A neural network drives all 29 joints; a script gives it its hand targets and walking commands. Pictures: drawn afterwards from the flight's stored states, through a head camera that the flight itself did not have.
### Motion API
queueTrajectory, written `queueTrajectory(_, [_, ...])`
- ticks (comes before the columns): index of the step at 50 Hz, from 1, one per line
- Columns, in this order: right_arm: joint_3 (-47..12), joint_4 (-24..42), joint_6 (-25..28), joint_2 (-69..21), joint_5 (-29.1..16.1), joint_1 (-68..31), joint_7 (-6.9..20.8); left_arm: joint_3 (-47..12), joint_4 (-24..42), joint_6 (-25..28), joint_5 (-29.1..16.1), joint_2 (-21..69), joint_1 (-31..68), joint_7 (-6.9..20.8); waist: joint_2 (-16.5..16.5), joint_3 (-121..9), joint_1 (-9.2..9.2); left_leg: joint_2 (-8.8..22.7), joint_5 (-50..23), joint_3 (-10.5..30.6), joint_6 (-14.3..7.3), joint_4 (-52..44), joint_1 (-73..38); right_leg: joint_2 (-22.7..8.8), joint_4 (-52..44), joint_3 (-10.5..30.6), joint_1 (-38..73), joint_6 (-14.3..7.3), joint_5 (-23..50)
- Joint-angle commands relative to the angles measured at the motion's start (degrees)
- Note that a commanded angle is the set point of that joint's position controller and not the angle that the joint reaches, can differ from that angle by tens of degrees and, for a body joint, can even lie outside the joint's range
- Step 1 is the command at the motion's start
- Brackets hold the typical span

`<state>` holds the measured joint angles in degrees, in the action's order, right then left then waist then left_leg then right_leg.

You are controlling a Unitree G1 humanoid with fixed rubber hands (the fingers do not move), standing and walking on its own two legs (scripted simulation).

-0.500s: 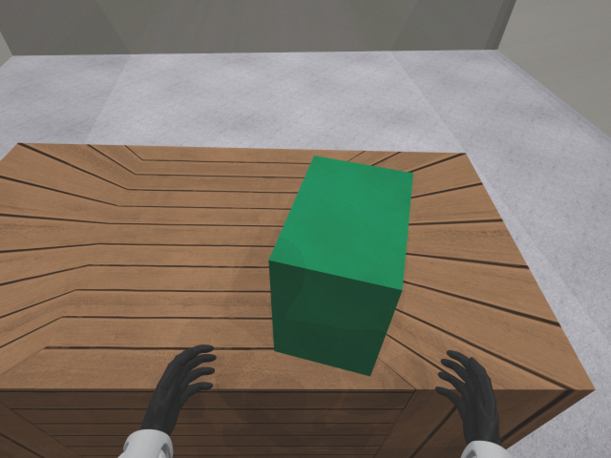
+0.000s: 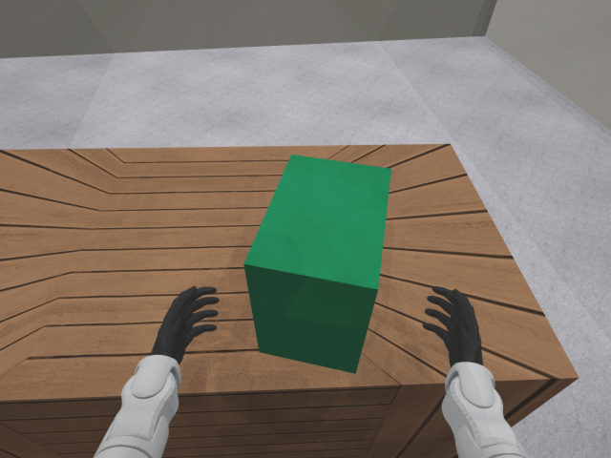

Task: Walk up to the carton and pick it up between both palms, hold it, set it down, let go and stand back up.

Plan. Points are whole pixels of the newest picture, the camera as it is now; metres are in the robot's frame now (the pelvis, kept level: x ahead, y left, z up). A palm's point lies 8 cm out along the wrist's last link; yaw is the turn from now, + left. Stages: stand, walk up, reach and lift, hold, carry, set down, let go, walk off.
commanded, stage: reach and lift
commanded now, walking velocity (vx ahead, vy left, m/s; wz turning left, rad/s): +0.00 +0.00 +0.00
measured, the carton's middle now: (323, 263) +0.47 -0.02 -0.05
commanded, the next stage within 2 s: none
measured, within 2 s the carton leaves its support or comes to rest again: neither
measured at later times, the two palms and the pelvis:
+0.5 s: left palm (187, 273) +0.38 +0.18 +0.05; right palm (467, 298) +0.32 -0.20 +0.05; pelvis -0.01 +0.00 +0.01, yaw +0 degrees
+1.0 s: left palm (193, 214) +0.44 +0.17 +0.11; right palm (475, 241) +0.37 -0.21 +0.11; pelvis -0.02 +0.00 +0.00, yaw +0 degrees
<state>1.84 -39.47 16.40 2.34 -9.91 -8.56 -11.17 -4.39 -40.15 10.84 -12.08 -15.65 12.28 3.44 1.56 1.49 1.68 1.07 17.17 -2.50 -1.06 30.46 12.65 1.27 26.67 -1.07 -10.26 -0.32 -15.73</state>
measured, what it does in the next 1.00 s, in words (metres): stands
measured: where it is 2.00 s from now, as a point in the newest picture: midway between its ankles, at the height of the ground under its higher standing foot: outside the picture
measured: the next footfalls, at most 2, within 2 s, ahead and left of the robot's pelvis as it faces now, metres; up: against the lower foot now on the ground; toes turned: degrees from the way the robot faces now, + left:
none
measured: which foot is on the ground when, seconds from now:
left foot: down 0.00-1.00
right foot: down 0.00-1.00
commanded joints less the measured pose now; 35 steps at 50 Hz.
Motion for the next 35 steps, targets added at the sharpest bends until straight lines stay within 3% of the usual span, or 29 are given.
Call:
queueTrajectory(1, [-1.1, 13.1, 1.0, 4.6, -0.3, -18.6, -1.2, 5.2, 13.9, 0.7, -0.2, -9.7, 22.5, 0.4, -5.0, -22.6, -0.13, -0.3, -25.1, 0.8, 3.4, -3.7, -5.5, -1.1, -2.2, 2.6, 7.8, -0.4, 27.8])
queueTrajectory(2, [0.5, 13.7, 0.7, 4.2, -0.5, -17.5, -1.5, 4.5, 13.7, 0.1, 0.6, -9.1, 22.2, 0.2, -6.2, -22.5, 1.22, -0.6, -25.1, 0.7, 3.3, -3.8, -5.9, -0.8, -2.3, 2.6, 7.9, -0.4, 28.9])
queueTrajectory(3, [0.9, 14.0, -0.4, 5.1, -0.6, -22.5, -1.5, 5.2, 12.6, -0.7, 0.1, -10.7, 27.1, 0.3, -5.3, -22.1, 1.08, -0.3, -22.3, 1.2, 3.1, -4.7, -5.1, -0.8, -3.2, 2.2, 6.5, 0.1, 25.3])
queueTrajectory(5, [1.1, 13.1, -1.7, 4.1, 0.8, -22.2, -1.8, 4.8, 11.4, -1.5, 0.2, -10.1, 28.7, 0.4, -6.0, -21.5, 1.53, 0.0, -22.3, 1.2, 3.3, -5.4, -5.0, -1.0, -3.2, 1.9, 6.3, 0.3, 25.8])
queueTrajectory(6, [0.6, 13.7, -2.2, 4.5, 0.3, -20.6, -2.0, 4.4, 11.4, -1.8, -0.5, -9.7, 27.1, 0.7, -4.7, -22.0, 2.54, -0.5, -22.7, 1.4, 2.8, -5.5, -6.5, -0.8, -3.4, 1.5, 6.5, 0.6, 27.5])
queueTrajectory(7, [-1.4, 14.1, -2.5, 4.0, -0.4, -20.0, -2.5, 4.5, 9.4, -2.5, -0.2, -9.4, 24.9, 1.0, -4.1, -22.6, 1.59, -0.5, -25.9, 1.2, 2.8, -4.7, -6.9, -0.7, -3.2, 2.4, 7.7, 0.1, 30.2])
queueTrajectory(8, [0.3, 15.3, -3.3, 5.2, -0.4, -25.9, -2.9, 5.0, 11.5, -3.3, -1.1, -10.6, 32.0, 1.1, -4.0, -24.8, 2.44, -0.5, -24.8, 1.1, 2.9, -4.8, -5.5, -1.2, -3.5, 2.4, 8.0, 0.3, 29.2])
queueTrajectory(9, [-0.6, 13.1, -3.9, 4.4, -0.8, -27.3, -2.9, 6.0, 9.2, -3.6, -0.3, -10.4, 31.9, 0.9, -4.2, -23.8, 1.08, -0.6, -25.0, 0.9, 2.6, -5.0, -5.2, -1.3, -3.3, 2.1, 6.8, 0.7, 30.5])
queueTrajectory(10, [0.1, 12.4, -4.6, 5.4, -0.3, -26.6, -3.0, 4.7, 7.8, -4.6, -0.4, -9.9, 33.0, 1.1, -4.5, -24.3, 2.89, -0.9, -24.4, 1.3, 2.6, -5.6, -5.7, -0.9, -3.7, 1.6, 7.0, 1.1, 29.8])
queueTrajectory(13, [0.3, 13.8, -6.1, 6.1, -1.4, -28.9, -3.5, 5.7, 8.5, -5.4, 0.1, -10.6, 36.2, 0.6, -4.9, -26.1, 2.04, -0.5, -24.9, 1.5, 2.8, -5.8, -7.2, -0.6, -4.3, 1.5, 5.3, 1.0, 28.4])
queueTrajectory(14, [0.0, 13.0, -6.4, 6.3, -1.7, -29.3, -3.4, 5.0, 8.6, -6.4, -0.6, -9.4, 36.3, 0.4, -5.4, -27.8, 3.29, -0.2, -28.1, 1.4, 3.3, -5.3, -9.9, -0.3, -4.2, 0.7, 4.6, 0.8, 31.7])
queueTrajectory(15, [-1.6, 12.0, -6.9, 6.2, -2.4, -29.6, -3.4, 6.0, 6.9, -6.6, 0.0, -11.0, 36.2, 0.8, -5.3, -28.0, 2.08, -0.5, -27.0, 1.1, 3.1, -4.7, -9.3, -0.6, -4.0, 1.5, 5.3, 1.1, 31.1])
queueTrajectory(16, [0.8, 13.7, -7.4, 6.9, -1.5, -31.9, -3.6, 5.2, 8.7, -6.6, -1.1, -10.3, 41.1, 0.8, -4.6, -30.8, 4.55, -0.6, -25.2, 1.4, 3.1, -5.3, -9.2, -0.6, -4.6, 0.8, 5.1, 1.0, 30.5])
queueTrajectory(17, [-0.8, 14.4, -7.2, 6.0, -1.8, -30.2, -3.6, 6.9, 6.5, -7.0, 0.6, -10.6, 36.4, 0.6, -3.4, -30.4, 2.32, -0.3, -27.4, 1.1, 2.7, -4.9, -9.2, -0.2, -4.0, 1.3, 6.0, 1.2, 32.2])
queueTrajectory(18, [0.0, 15.6, -7.8, 6.9, -1.6, -32.2, -3.6, 6.9, 9.8, -7.3, -0.3, -11.0, 40.4, 0.5, -3.6, -32.2, 2.94, -0.3, -27.5, 1.0, 2.5, -4.9, -9.6, -0.2, -4.0, 0.6, 7.0, 1.1, 32.5])
queueTrajectory(19, [-0.8, 12.7, -8.8, 6.3, -2.8, -32.4, -3.7, 7.2, 6.1, -7.9, -0.1, -11.1, 40.0, 0.7, -4.4, -30.6, 2.57, -0.4, -28.6, 1.2, 2.9, -4.6, -8.8, -0.3, -3.8, 0.9, 6.3, 1.2, 33.0])
queueTrajectory(20, [0.4, 12.9, -9.7, 7.6, -1.9, -35.2, -3.6, 6.2, 5.8, -8.5, 0.2, -11.3, 44.0, 0.6, -4.9, -30.7, 3.36, -0.2, -26.6, 1.1, 2.9, -5.1, -8.5, -0.3, -4.2, 0.8, 5.0, 1.1, 30.8])
queueTrajectory(22, [0.9, 13.8, -10.7, 8.3, -2.2, -40.4, -3.4, 6.3, 5.8, -8.9, -0.4, -12.3, 48.5, 0.2, -5.4, -32.1, 2.83, -0.6, -22.7, 1.0, 2.4, -5.7, -8.1, -0.5, -4.7, 0.6, 3.5, 1.0, 27.3])
queueTrajectory(23, [0.6, 11.2, -11.8, 7.8, -2.2, -37.6, -2.8, 6.2, 1.9, -9.3, 0.2, -11.1, 46.8, -0.1, -5.7, -29.5, 2.34, -0.2, -21.7, 1.2, 2.3, -6.7, -7.8, 0.1, -4.9, 0.4, 2.7, 1.0, 24.8])
queueTrajectory(24, [2.5, 13.4, -12.2, 9.2, -2.0, -42.5, -2.7, 5.3, 4.4, -9.3, -1.6, -12.0, 51.7, -0.6, -5.8, -30.9, 4.34, -0.2, -19.3, 1.7, 2.1, -6.1, -8.2, 0.0, -4.9, -0.2, 0.7, 0.6, 22.0])
queueTrajectory(25, [1.4, 12.0, -12.9, 8.2, -2.3, -44.3, -2.7, 5.1, 2.6, -9.3, -1.8, -12.1, 53.6, -0.9, -7.1, -30.9, 3.21, -0.1, -20.2, 1.4, 2.6, -5.5, -7.5, -0.1, -4.6, -0.2, -0.5, 0.3, 21.1])
queueTrajectory(26, [2.0, 10.0, -13.4, 8.8, -2.5, -43.7, -2.6, 3.7, 1.0, -9.4, -1.5, -10.8, 53.0, -1.3, -7.4, -29.2, 3.95, 0.0, -18.8, 2.1, 2.7, -5.9, -7.6, 0.0, -5.0, -0.3, -2.1, 0.0, 19.9])
queueTrajectory(27, [2.2, 10.7, -13.9, 8.4, -2.3, -45.1, -2.3, 4.9, -1.2, -9.3, -2.2, -11.2, 55.1, -1.1, -4.6, -30.7, 3.70, -0.1, -17.4, 1.9, 1.9, -6.1, -7.2, -0.1, -5.2, -0.1, -2.1, 0.5, 19.2])
queueTrajectory(28, [1.1, 10.1, -14.3, 8.7, -2.6, -45.2, -2.1, 4.1, -2.5, -9.0, -2.1, -11.7, 55.1, -1.1, -5.7, -31.9, 3.42, -0.2, -19.7, 1.8, 1.8, -6.0, -7.9, 0.0, -4.7, -0.4, -2.0, 0.7, 22.1])
queueTrajectory(29, [2.4, 6.5, -15.1, 8.9, -2.4, -48.8, -2.1, 3.7, -3.3, -9.1, -2.6, -12.3, 60.5, -1.2, -6.7, -31.7, 4.95, -0.5, -19.5, 2.4, 2.0, -5.9, -7.0, 0.2, -5.1, -0.5, -3.7, 0.6, 21.4])
queueTrajectory(31, [3.1, 8.4, -15.4, 9.7, -2.8, -50.1, -1.8, 3.4, -4.7, -8.8, -2.2, -12.9, 60.7, -1.5, -7.1, -35.3, 4.60, -0.1, -20.6, 2.2, 2.2, -5.2, -8.5, 0.3, -4.4, -0.6, -3.5, 0.1, 21.7])
queueTrajectory(33, [2.7, 8.8, -14.8, 10.4, -3.5, -51.6, -2.0, 3.9, -5.2, -8.9, -2.4, -11.8, 61.3, -1.5, -7.2, -40.9, 5.34, -0.6, -26.2, 2.2, 2.9, -3.1, -10.6, 0.5, -3.0, -0.8, -2.3, 0.6, 27.8])
queueTrajectory(34, [2.3, 9.3, -14.8, 11.4, -3.8, -52.8, -1.9, 4.9, -3.9, -8.4, -1.9, -12.8, 61.8, -1.7, -7.2, -43.0, 3.82, -0.5, -29.9, 1.9, 3.1, -3.1, -11.0, 0.9, -2.8, -1.1, -1.9, 0.8, 31.3])
queueTrajectory(35, [2.5, 6.9, -14.7, 10.7, -3.7, -52.4, -2.1, 5.0, -4.9, -8.6, -1.5, -12.8, 62.6, -1.9, -8.0, -43.2, 4.73, -0.6, -31.8, 1.5, 3.6, -2.4, -12.3, 1.0, -2.7, -1.0, -1.8, 0.9, 32.8])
